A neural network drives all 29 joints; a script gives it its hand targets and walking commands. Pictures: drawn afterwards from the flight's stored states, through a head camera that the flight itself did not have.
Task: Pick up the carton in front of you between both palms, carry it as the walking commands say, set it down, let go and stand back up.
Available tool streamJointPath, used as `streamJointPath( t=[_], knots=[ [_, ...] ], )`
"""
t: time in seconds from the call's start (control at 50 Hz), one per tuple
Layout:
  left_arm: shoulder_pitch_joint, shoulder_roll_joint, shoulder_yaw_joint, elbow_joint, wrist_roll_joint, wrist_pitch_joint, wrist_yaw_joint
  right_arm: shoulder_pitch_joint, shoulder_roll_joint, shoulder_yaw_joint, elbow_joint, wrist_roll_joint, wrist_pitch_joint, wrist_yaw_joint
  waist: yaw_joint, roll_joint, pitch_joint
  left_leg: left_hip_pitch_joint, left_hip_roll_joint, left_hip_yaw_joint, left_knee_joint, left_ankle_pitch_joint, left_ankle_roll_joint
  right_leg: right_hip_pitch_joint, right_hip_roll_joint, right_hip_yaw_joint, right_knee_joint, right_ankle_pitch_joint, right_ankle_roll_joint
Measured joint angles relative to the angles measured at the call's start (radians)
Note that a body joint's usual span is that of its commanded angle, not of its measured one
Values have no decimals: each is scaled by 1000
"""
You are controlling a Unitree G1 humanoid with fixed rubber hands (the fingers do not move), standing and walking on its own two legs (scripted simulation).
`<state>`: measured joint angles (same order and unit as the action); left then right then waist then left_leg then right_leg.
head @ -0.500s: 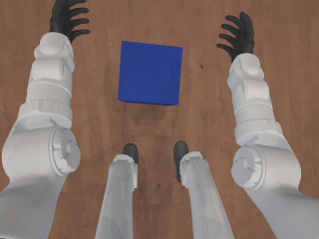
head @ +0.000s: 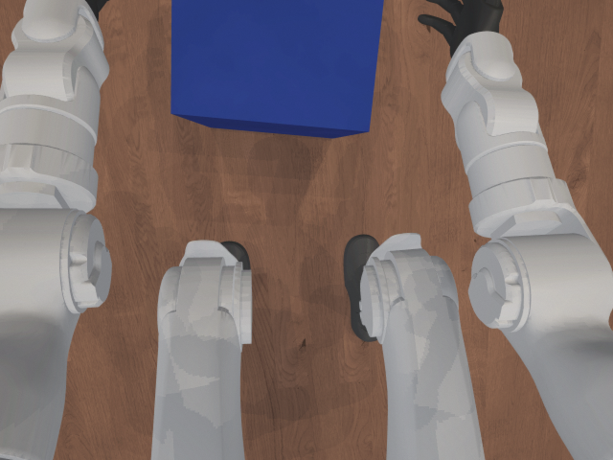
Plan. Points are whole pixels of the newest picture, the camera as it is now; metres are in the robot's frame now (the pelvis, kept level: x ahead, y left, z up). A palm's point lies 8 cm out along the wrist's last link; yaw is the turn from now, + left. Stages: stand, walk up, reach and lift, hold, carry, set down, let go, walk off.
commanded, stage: reach and lift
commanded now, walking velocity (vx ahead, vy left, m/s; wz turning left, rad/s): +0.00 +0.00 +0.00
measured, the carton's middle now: (277, 52) +0.54 +0.04 -0.30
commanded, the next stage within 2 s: none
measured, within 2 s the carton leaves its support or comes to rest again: leaves its support in 1.02 s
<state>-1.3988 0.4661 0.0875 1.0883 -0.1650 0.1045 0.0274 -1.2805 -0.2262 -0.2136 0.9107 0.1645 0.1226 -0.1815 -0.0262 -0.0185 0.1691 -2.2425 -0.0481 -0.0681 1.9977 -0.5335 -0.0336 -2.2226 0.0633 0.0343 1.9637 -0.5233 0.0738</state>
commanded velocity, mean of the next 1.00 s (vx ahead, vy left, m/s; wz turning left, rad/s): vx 0.00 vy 0.00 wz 0.00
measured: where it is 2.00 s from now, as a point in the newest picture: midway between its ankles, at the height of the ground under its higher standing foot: (299, 309)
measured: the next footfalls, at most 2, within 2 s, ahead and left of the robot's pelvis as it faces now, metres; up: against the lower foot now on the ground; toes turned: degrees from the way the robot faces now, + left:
none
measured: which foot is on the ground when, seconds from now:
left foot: down 0.00-1.00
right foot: down 0.00-1.00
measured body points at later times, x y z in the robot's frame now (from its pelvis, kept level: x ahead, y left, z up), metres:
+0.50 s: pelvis +0.01 +0.00 -0.05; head +0.38 +0.03 +0.19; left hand +0.57 +0.21 -0.24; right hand +0.56 -0.14 -0.24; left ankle +0.11 +0.12 -0.39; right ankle +0.12 -0.13 -0.39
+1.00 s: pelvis +0.00 +0.00 -0.06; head +0.37 +0.04 +0.19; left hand +0.57 +0.19 -0.23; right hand +0.56 -0.12 -0.23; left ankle +0.11 +0.12 -0.39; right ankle +0.12 -0.13 -0.39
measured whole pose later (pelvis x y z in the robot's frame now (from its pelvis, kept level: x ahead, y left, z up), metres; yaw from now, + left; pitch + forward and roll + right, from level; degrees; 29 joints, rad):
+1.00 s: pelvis +0.00 +0.00 -0.06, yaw +0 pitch +36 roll -2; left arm -1.55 0.36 0.09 1.18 -0.08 0.16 0.05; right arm -1.46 -0.19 -0.32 1.04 0.06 0.15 -0.16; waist 0.00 -0.05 0.37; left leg -2.27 -0.02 -0.04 2.23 -0.59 -0.01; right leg -2.25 0.08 0.04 2.19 -0.57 0.09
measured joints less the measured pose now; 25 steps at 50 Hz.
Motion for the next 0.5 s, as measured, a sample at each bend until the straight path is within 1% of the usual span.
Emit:
streamJointPath(
  t=[0.1, 0.18, 0.28, 0.38, 0.5],
  knots=[
    [-91, 9, -28, 98, -8, -17, 2, -98, -12, -3, 113, -1, -22, 11, -2, -6, 84, -32, 0, 1, 73, 5, 1, -29, 0, -3, 71, 3, 5],
    [-130, 19, -51, 134, -19, -38, 9, -152, -22, 6, 172, 11, -49, 19, 1, -11, 160, -41, 10, 5, 127, -5, 7, -37, 4, -3, 121, -3, 10],
    [-137, 17, -72, 131, -50, -57, 21, -164, -42, 47, 182, 43, -74, 15, 3, -2, 230, -25, 22, 20, 184, -36, 22, -21, -4, 0, 177, -33, 13],
    [-141, 9, -90, 119, -71, -65, 31, -160, -57, 85, 170, 76, -84, 12, 14, -6, 229, -27, 28, 22, 218, -62, 25, -25, -6, -1, 212, -57, 10],
    [-119, -11, -99, 126, -70, -67, 32, -144, -33, 75, 187, 58, -90, 8, 15, -7, 179, -41, 24, 19, 223, -68, 19, -39, -11, -5, 221, -67, 5]
  ],
)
